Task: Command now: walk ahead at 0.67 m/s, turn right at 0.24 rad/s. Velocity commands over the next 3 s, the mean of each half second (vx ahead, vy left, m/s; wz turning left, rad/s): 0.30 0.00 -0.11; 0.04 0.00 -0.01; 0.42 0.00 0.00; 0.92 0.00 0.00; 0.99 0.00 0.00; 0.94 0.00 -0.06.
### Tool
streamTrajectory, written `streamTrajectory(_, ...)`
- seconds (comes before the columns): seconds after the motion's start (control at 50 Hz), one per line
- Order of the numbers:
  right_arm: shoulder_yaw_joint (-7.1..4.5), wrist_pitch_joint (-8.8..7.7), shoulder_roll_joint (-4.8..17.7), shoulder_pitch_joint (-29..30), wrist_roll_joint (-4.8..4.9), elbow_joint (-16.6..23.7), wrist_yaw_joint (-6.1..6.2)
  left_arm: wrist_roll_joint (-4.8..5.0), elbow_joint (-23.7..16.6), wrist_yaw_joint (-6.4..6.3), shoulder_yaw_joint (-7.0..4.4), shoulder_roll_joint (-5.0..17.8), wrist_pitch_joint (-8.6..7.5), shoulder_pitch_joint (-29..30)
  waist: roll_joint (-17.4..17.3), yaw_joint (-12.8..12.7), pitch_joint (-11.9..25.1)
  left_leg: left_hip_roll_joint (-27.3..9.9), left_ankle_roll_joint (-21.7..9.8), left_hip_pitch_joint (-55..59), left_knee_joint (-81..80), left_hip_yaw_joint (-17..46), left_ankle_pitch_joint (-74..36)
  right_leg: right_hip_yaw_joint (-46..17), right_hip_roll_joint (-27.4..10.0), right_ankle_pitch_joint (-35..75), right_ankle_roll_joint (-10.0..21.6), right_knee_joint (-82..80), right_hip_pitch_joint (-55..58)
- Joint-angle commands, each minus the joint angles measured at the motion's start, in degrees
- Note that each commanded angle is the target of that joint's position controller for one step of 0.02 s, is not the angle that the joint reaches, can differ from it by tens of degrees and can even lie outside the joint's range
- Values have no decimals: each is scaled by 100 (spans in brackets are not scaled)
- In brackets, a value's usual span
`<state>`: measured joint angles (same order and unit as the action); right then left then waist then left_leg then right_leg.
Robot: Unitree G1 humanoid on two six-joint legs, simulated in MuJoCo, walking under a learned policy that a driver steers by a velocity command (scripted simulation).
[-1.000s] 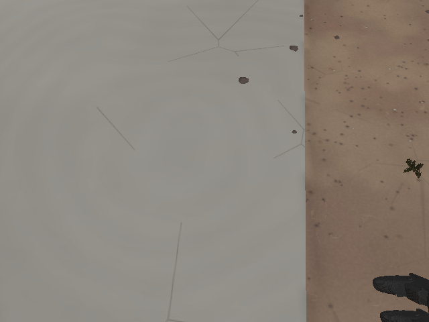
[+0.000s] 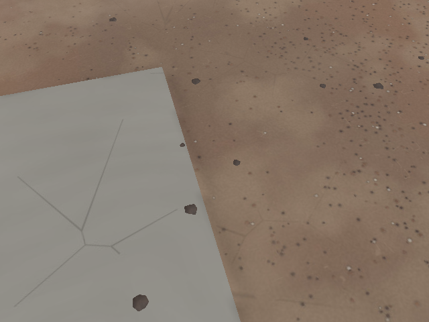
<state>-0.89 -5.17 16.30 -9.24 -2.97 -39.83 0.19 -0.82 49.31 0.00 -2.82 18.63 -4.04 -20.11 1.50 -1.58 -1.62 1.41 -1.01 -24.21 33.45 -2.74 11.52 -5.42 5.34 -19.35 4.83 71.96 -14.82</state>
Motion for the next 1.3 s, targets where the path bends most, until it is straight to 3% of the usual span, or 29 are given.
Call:
streamTrajectory(0.02,-165,-144,348,-1405,86,-364,-9,-141,-698,64,25,208,-21,563,-229,449,367,-1756,-1221,2405,-1246,2118,-3860,-230,-475,-239,-208,-70,-2352)
streamTrajectory(0.08,-157,-209,454,-1067,237,-536,-55,-194,-834,155,94,-6,93,538,-644,29,238,-1412,-997,1610,-1613,1186,-4729,22,-367,-73,-375,-1750,-1720)
streamTrajectory(0.14,-227,-163,616,-750,271,-576,-112,-10,-970,289,244,-214,77,950,-992,11,375,-575,-613,552,-1743,104,-3591,752,-59,2300,-416,-3786,-47)
streamTrajectory(0.24,-281,-51,789,-992,341,-812,-28,-237,-379,196,93,258,12,-45,-203,-489,549,-614,-328,782,145,218,-2710,434,-288,3294,-36,-4427,1296)
streamTrajectory(0.26,-248,7,673,-1519,401,-858,-19,-309,-350,144,-1,645,-66,-190,575,-400,795,-129,-145,561,1643,-110,-1010,30,-1060,5977,238,-4364,1783)
streamTrajectory(0.28,-41,126,129,-2624,669,-991,8,-229,-517,94,-37,677,-38,-91,1670,-129,2047,453,103,-470,3693,-11,2379,-1948,-2794,7789,1305,-4222,3178)
streamTrajectory(0.3,-130,221,636,-2270,592,-1054,91,49,-680,109,16,334,3,186,702,-216,2250,286,61,-874,3903,647,2565,-1871,-2627,7229,1168,-4251,3169)
streamTrajectory(0.32,-154,229,747,-1781,515,-909,108,120,-732,99,91,124,-1,678,445,-113,1719,74,79,-848,3441,785,2399,-1459,-2420,6412,879,-4633,2492)
streamTrajectory(0.34,-221,243,889,-642,347,-746,139,42,-463,140,196,-59,-33,596,-47,-416,608,25,-22,-467,2617,227,2791,-259,-1504,6513,127,-5015,1337)
streamTrajectory(0.36,-206,284,552,-1143,324,-777,135,-69,-324,81,226,-47,-124,268,429,-104,495,28,-61,-376,2821,526,2586,-751,-2075,7749,566,-4810,1408)
streamTrajectory(0.4,-77,519,205,-1690,123,-1036,143,61,-286,-41,182,-36,-159,408,398,169,780,-216,-46,226,2776,644,1767,-1185,-2514,6379,1089,-5176,651)
streamTrajectory(0.46,-109,560,139,-1339,180,-1058,98,-138,-190,-8,240,-94,-191,748,213,379,668,-235,-45,1117,1600,430,995,-577,-1893,5999,796,-5483,-324)
streamTrajectory(0.52,-44,576,-112,-1366,178,-1215,103,-9,-83,9,230,-84,-101,1004,399,608,549,-102,-121,2045,183,199,-339,-257,-1396,4035,368,-5433,-887)
streamTrajectory(0.54,-51,548,-8,-1179,119,-1181,112,17,-58,13,244,-154,-61,927,173,562,379,-246,-183,2216,-345,466,-872,-254,-1173,2834,91,-5402,-1161)
streamTrajectory(0.56,-108,473,397,-924,11,-1059,119,29,-17,33,236,-293,-1,599,-574,290,231,-1026,-339,1978,-976,1259,-1723,163,-638,1216,-295,-4984,-1057)
streamTrajectory(0.58,-144,475,553,-545,104,-970,111,116,162,-25,238,-443,138,104,-1092,88,299,-1723,-869,757,-1307,1508,-1916,443,-297,437,-484,-4450,142)
streamTrajectory(0.62,-116,461,323,-129,147,-1036,143,20,329,-68,175,-364,361,120,-998,25,-25,-1328,-830,-23,-1270,1294,-808,314,-384,583,-507,-4150,708)
streamTrajectory(0.7,-127,529,206,-143,222,-1165,254,-15,693,-110,161,-453,357,-114,-683,90,186,-829,-710,606,-362,988,-953,526,-470,1749,-535,-5360,902)
streamTrajectory(0.78,-149,590,-148,-651,293,-1389,262,-97,874,-159,125,-102,296,-288,457,411,317,-117,-392,244,844,545,727,-123,-1542,4370,-102,-4817,907)
streamTrajectory(0.82,-181,680,-103,-455,215,-1455,286,-98,798,-176,159,-108,374,40,672,363,32,-89,-362,610,849,487,560,-432,-1647,3124,77,-5197,30)
streamTrajectory(0.9,-239,694,-30,-263,218,-1537,241,-65,854,-236,123,-29,438,-86,415,242,104,-279,-514,638,528,757,-181,-205,-1290,1996,-119,-5213,52)
streamTrajectory(1.1,-214,664,-200,-368,165,-1809,244,-74,953,-204,159,-277,509,-180,2,176,-70,-339,-509,58,-87,991,778,-128,-1132,489,-254,-5377,125)
streamTrajectory(1.12,-220,667,-213,-613,138,-1904,203,-48,1032,-177,201,-388,512,-397,-44,182,196,-242,-531,121,-255,963,2088,-167,-1049,-977,-230,-5474,160)
streamTrajectory(1.16,-365,677,118,-839,78,-1849,104,-36,810,-104,139,-125,546,-143,206,327,-353,-184,-749,-102,-333,1091,4171,-408,-983,-2994,-69,-5444,-642)
streamTrajectory(1.2,-397,615,70,-1147,130,-1853,79,5,429,-67,179,-433,491,761,-268,739,-505,-644,-924,599,-813,1752,3775,174,-647,-1237,-356,-4794,-1417)
streamTrajectory(1.22,-523,590,360,-1200,98,-1911,101,-14,323,-16,196,-679,457,914,-1169,768,-182,-1258,-1251,572,-1499,2810,4153,745,-335,267,-464,-3380,-1240)
streamTrajectory(1.24,-568,541,449,-932,63,-1757,132,-64,176,17,110,-400,438,1066,-1243,722,-36,-1830,-1610,244,-1999,3735,4185,428,-551,89,-376,-2084,-1493)
streamTrajectory(1.26,-554,473,444,-430,38,-1540,128,-80,30,59,48,-266,420,1174,-793,476,6,-1954,-1620,23,-2066,3783,3832,218,-666,-26,-328,-1531,-1679)
streamTrajectory(1.3,-535,379,375,86,145,-1389,74,-95,118,119,20,-389,358,639,-560,22,209,-1562,-1123,-615,-2132,2680,2999,352,-809,197,-342,-1725,-913)
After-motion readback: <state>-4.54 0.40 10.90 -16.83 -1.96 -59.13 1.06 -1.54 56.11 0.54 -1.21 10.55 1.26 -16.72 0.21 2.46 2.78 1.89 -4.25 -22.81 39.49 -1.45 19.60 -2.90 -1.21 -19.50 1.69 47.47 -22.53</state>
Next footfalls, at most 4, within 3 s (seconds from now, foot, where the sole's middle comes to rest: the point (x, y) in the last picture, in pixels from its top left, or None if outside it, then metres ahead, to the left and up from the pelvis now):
0.24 right None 0.35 -0.11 -0.80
0.54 left None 0.37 0.10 -0.76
1.46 right None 0.30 -0.15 -0.80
1.82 left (217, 244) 0.71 0.05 -0.76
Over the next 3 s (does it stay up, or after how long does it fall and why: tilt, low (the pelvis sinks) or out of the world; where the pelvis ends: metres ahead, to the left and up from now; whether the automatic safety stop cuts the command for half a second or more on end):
stays up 1.65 -0.09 -0.03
